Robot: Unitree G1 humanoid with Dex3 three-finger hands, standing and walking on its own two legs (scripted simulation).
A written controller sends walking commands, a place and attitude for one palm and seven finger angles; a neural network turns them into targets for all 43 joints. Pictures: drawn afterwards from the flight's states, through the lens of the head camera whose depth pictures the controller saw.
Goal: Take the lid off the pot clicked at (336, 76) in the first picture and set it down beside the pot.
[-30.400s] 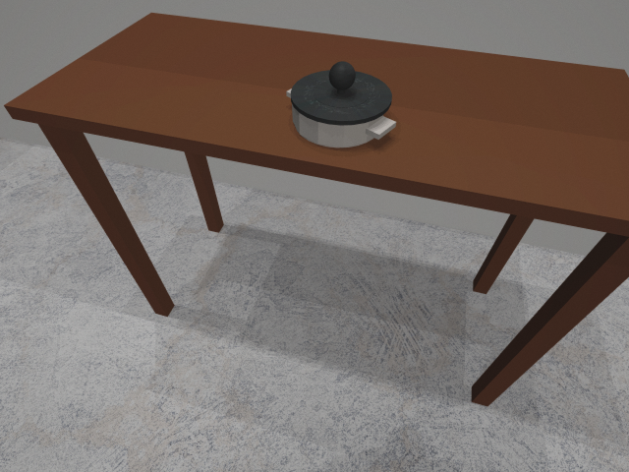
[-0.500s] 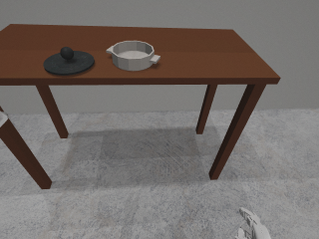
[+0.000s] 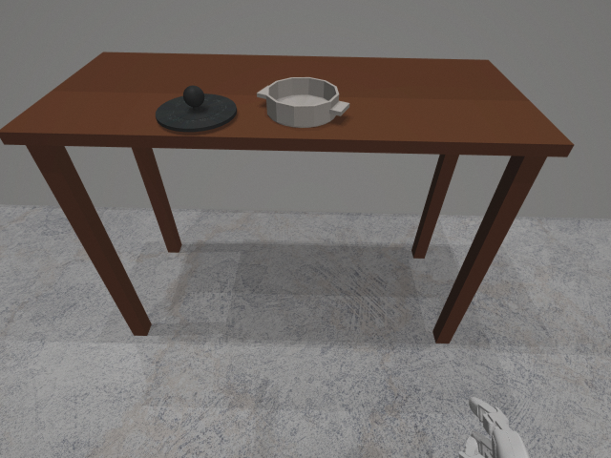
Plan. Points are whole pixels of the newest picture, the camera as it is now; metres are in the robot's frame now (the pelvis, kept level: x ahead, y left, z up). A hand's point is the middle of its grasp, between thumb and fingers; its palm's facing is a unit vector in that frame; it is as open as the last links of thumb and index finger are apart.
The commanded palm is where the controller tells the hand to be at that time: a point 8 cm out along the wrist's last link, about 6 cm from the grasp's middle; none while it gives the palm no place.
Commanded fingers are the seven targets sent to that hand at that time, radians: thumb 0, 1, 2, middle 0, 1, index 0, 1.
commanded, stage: stop stepping back and stand still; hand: left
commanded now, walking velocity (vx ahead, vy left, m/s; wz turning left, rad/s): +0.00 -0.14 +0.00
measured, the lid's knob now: (193, 96) +0.81 +0.28 +0.14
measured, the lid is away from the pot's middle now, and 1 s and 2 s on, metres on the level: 0.24 0.24 0.24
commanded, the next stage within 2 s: let the arm hang, fingers relaxed in 0.12 s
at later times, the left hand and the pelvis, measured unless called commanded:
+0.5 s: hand out of the picture +0.10 +0.18 -0.17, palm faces +0.14 -0.97 -0.18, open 7.1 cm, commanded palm none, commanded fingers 0.00 0.90 0.90 -0.20 -0.30 -0.20 -0.30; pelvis +0.05 -0.01 -0.01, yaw +5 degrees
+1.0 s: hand out of the picture +0.10 +0.20 -0.15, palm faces +0.04 -0.97 -0.23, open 7.3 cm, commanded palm none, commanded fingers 0.00 0.90 0.90 -0.20 -0.30 -0.20 -0.30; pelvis +0.05 +0.02 +0.01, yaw +2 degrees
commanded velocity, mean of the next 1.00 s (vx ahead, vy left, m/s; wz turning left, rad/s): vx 0.01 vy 0.00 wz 0.00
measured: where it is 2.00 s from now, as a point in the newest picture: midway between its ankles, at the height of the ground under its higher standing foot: outside the picture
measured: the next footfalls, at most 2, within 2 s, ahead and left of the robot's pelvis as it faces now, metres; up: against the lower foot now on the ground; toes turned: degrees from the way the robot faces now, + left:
none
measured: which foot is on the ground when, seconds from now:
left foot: down 0.00-1.00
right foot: down 0.00-1.00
